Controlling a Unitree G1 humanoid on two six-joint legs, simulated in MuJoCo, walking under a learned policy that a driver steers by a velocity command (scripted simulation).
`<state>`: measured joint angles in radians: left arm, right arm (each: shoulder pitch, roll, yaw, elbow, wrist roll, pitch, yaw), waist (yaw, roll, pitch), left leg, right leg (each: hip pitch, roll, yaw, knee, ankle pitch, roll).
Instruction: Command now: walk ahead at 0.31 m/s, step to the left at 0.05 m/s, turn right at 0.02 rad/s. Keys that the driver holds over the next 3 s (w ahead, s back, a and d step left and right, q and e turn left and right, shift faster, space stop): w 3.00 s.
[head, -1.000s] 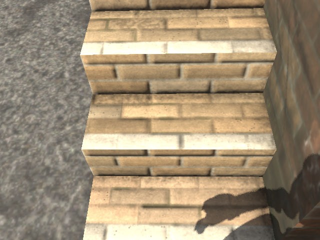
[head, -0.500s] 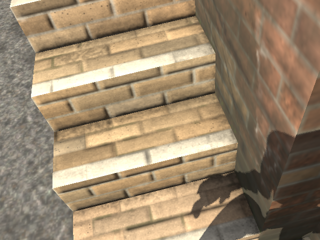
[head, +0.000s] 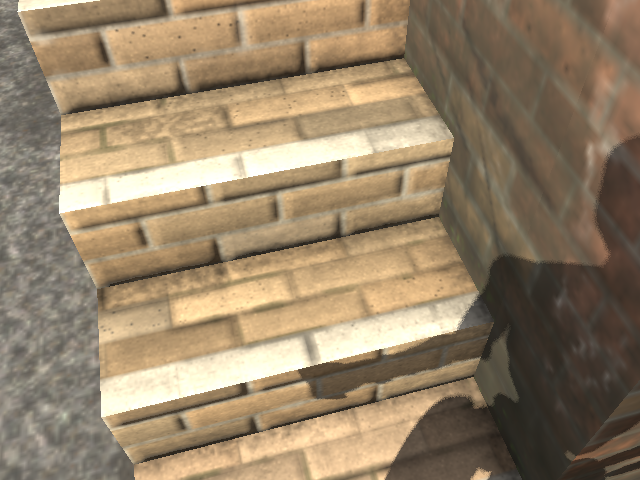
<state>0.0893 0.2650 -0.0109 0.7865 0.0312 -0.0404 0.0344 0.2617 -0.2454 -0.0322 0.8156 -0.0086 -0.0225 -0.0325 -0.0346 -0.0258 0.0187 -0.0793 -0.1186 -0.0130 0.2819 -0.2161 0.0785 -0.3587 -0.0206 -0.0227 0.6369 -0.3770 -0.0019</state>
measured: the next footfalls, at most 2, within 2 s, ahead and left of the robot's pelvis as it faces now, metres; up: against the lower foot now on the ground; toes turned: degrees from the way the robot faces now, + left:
right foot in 0.04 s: +0.09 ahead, -0.11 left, +0.00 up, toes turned +0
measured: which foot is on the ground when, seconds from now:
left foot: down 0.00-1.00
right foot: up 0.00-0.02, down 0.04-1.00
